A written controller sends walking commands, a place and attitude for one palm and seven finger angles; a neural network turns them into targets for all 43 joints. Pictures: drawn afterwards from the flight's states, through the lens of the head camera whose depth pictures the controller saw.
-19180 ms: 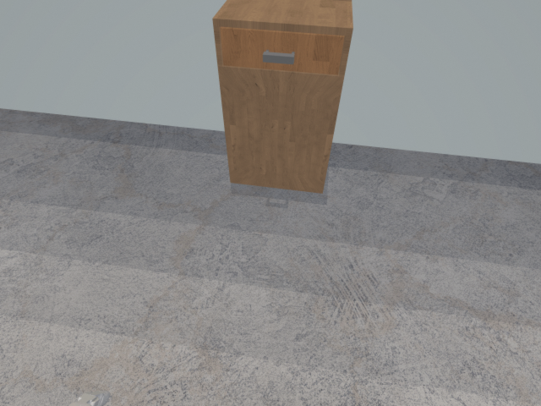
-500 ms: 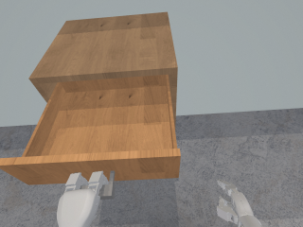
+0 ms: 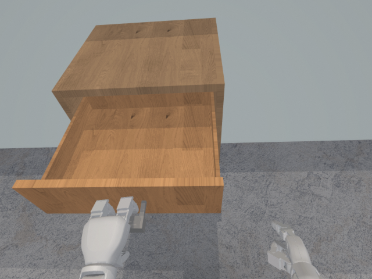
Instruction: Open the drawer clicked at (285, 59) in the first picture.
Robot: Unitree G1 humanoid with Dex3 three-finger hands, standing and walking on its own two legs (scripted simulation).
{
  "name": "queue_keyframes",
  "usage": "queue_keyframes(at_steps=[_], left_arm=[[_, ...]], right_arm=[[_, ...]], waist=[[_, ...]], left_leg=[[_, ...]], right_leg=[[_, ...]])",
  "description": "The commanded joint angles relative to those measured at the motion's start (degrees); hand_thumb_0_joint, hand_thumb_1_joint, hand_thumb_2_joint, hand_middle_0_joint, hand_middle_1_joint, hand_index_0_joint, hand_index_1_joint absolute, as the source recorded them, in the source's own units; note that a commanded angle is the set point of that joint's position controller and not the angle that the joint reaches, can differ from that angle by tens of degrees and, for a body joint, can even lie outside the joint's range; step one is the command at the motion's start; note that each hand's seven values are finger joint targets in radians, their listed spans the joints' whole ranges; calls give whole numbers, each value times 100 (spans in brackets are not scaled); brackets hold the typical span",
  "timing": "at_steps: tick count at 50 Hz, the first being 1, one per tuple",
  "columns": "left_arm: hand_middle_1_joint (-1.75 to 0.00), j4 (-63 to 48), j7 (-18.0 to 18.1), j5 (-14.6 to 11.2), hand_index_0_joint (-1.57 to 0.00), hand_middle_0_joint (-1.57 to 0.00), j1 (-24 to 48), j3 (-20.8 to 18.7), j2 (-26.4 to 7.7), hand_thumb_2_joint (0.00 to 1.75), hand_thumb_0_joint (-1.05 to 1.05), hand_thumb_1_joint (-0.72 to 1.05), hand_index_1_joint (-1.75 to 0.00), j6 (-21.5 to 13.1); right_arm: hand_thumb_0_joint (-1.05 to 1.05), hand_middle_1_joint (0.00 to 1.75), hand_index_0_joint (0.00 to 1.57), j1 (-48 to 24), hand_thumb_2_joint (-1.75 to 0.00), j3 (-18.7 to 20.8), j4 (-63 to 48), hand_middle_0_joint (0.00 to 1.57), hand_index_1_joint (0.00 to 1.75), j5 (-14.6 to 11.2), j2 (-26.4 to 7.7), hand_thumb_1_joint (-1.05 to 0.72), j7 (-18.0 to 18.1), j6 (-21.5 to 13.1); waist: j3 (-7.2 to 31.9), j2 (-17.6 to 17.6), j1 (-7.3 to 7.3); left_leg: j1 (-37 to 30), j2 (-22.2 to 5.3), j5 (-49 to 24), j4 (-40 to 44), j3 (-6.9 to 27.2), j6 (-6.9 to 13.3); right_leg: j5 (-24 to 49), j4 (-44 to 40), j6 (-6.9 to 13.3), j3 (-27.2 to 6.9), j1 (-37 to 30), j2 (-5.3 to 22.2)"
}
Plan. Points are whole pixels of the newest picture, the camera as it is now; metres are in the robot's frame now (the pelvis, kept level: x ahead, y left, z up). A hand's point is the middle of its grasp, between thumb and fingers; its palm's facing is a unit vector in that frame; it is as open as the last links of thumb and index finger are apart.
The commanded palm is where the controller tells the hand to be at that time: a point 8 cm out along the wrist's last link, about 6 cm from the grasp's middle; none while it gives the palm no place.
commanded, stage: open the thumb to release the handle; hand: left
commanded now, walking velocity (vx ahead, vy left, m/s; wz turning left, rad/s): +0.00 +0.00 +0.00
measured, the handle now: (120, 214) +0.25 +0.19 -0.01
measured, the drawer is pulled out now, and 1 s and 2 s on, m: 0.30 0.30 0.30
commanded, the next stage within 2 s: lift the hand off the handle in 0.08 s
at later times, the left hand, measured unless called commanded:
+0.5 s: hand (118, 238) +0.20 +0.18 -0.03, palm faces +0.03 -0.09 -1.00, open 13.8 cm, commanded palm +0.18 +0.19 +0.03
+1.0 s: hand (105, 227) +0.21 +0.19 +0.03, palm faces +0.01 -0.14 -0.99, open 13.3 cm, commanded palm +0.18 +0.19 +0.10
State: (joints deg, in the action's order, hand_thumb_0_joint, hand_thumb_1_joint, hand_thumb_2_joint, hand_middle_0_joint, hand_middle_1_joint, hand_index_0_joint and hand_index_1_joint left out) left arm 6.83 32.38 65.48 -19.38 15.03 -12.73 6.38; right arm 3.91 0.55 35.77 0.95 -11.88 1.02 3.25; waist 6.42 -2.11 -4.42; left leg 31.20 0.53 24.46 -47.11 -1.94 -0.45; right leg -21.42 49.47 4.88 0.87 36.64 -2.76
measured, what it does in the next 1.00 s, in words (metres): stands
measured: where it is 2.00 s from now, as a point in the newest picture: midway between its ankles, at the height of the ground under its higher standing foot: outside the picture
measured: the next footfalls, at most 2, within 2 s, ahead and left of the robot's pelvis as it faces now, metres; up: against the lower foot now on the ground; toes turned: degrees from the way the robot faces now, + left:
none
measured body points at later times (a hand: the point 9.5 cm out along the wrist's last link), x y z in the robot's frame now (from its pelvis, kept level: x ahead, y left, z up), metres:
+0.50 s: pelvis -0.01 +0.01 +0.00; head +0.02 -0.03 +0.45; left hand +0.20 +0.18 +0.03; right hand +0.21 -0.20 -0.11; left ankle -0.01 +0.13 -0.70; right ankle +0.03 -0.06 -0.70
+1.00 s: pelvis +0.01 +0.02 +0.02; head +0.01 -0.02 +0.47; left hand +0.20 +0.20 +0.08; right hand +0.24 -0.19 -0.07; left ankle -0.01 +0.13 -0.70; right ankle +0.03 -0.06 -0.70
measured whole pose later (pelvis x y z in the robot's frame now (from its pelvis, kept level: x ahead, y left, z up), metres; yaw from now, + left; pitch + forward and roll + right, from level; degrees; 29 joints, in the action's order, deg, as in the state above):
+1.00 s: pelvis +0.01 +0.02 +0.02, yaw -1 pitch +3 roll +1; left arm -2.8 23.0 61.4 -20.6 16.7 -16.0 8.4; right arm 3.8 0.9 35.1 0.7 -12.6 0.0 4.2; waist 4.0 -3.9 -5.6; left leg 20.5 0.9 21.8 -38.9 -2.1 0.7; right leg -18.5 40.6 3.5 0.1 25.5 -2.7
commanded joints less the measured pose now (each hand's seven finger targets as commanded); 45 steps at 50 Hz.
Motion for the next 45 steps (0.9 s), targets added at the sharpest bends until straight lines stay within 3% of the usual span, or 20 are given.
queue_keyframes(at_steps=[1,4,8,9,12,16,18,24,26,28,31,34,39,45], left_arm=[[-120,-759,139,-88,-30,-30,527,-916,-848,30,0,-50,-120,129],[-120,-631,112,-117,-30,-30,507,-891,-804,30,0,-50,-120,52],[-120,-645,156,-79,-30,-30,575,-972,-840,30,0,-50,-120,-54],[-120,-681,141,-56,-30,-30,581,-381,-301,30,0,-50,-120,-43],[-120,-677,197,-15,-30,-30,676,-648,-576,30,0,-50,-120,-50],[-120,-745,275,61,-30,-30,823,-678,-616,30,0,-50,-120,-18],[-120,-793,298,75,-30,-30,774,-557,-512,30,0,-50,-120,10],[-120,-678,285,30,-30,-30,1193,-458,-463,30,0,-50,-120,162],[-120,-1035,280,-19,-30,-30,1299,-634,-698,30,0,-50,-120,213],[-120,-1338,255,-69,-30,-30,1294,-548,-659,30,0,-50,-120,251],[-120,-1549,125,-198,-30,-30,1156,-551,-663,30,0,-50,-120,272],[-120,-1752,19,-228,-30,-30,1096,-504,-681,30,0,-50,-120,227],[-120,-2039,-171,-212,-30,-30,963,-471,-716,30,0,-50,-120,183],[-120,-2313,-441,-294,-30,-30,965,-581,-888,30,0,-50,-120,184]], right_arm=[[0,30,20,-840,-90,135,-910,20,30,2,-447,-90,107,-265],[0,30,20,-824,-90,138,-882,20,30,4,-433,-90,124,-295],[0,30,20,-807,-90,172,-868,20,30,15,-447,-90,119,-308],[0,30,20,-818,-90,177,-889,20,30,67,-445,-90,58,-338],[0,30,20,-775,-90,223,-859,20,30,46,-484,-90,25,-338],[0,30,20,-801,-90,232,-870,20,30,62,-499,-90,13,-329],[0,30,20,-801,-90,234,-880,20,30,60,-484,-90,-4,-320],[0,30,20,-839,-90,223,-861,20,30,32,-496,-90,13,-286],[0,30,20,-893,-90,228,-940,20,30,20,-510,-90,38,-253],[0,30,20,-896,-90,231,-981,20,30,21,-478,-90,46,-228],[0,30,20,-893,-90,204,-1029,20,30,-3,-477,-90,40,-201],[0,30,20,-937,-90,167,-1040,20,30,1,-460,-90,27,-182],[0,30,20,-971,-90,140,-1067,20,30,9,-455,-90,-31,-169],[0,30,20,-1022,-90,142,-1041,20,30,-16,-447,-90,-56,-170]], waist=[[794,548,-22],[632,648,-34],[744,645,-58],[770,604,28],[926,640,13],[1030,639,23],[1064,455,16],[917,665,97],[1142,487,36],[1284,403,20],[1229,490,12],[929,568,8],[768,346,-22],[622,396,-56]], left_leg=[[55,351,-395,462,68,176],[119,362,-365,460,72,179],[141,360,-368,473,92,173],[74,351,-467,440,114,181],[34,319,-539,431,94,178],[109,315,-498,394,111,171],[42,307,-510,386,99,171],[75,288,-400,405,120,202],[-81,300,-479,457,122,207],[-306,295,-658,521,97,219],[-459,265,-820,661,141,218],[-540,279,-784,774,144,229],[-834,258,-929,938,135,224],[-1126,236,-1059,1150,144,233]], right_leg=[[245,-1466,-238,-1018,-1156,240],[196,-1535,-254,-1090,-1139,271],[200,-1477,-228,-1102,-1129,269],[451,-1378,-229,-974,-1048,277],[569,-1269,-223,-879,-1008,238],[537,-1186,-207,-832,-965,241],[515,-1107,-195,-738,-883,216],[285,-1152,-225,-650,-782,207],[297,-1211,-203,-698,-965,199],[577,-1203,-205,-650,-1137,195],[774,-1275,-202,-597,-1300,181],[619,-1436,-210,-637,-1306,177],[666,-1618,-184,-701,-1412,171],[678,-1877,-197,-791,-1637,166]])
